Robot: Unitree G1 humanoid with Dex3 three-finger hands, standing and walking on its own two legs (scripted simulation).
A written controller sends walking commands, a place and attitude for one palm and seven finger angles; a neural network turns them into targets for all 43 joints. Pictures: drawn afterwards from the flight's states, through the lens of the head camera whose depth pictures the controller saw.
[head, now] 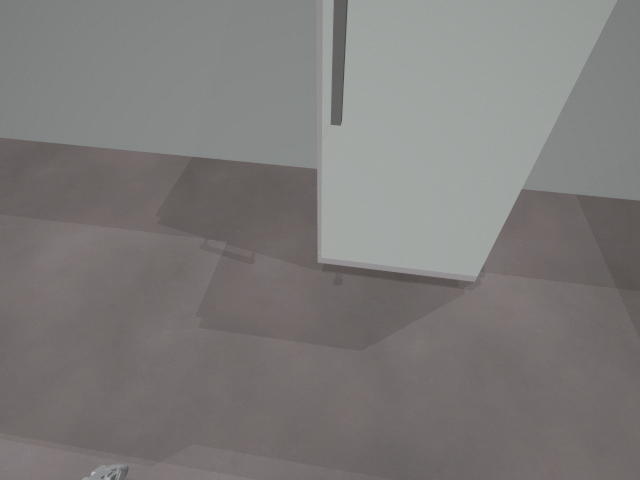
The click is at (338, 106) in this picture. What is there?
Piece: fridge door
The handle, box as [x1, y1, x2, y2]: [331, 0, 347, 125]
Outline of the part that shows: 347,0 334,0 333,11 331,124 340,125 342,109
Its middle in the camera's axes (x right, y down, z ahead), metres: +0.04 -0.48 +0.83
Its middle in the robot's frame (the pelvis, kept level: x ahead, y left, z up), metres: +0.96 +0.00 +0.19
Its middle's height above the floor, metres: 0.96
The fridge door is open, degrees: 0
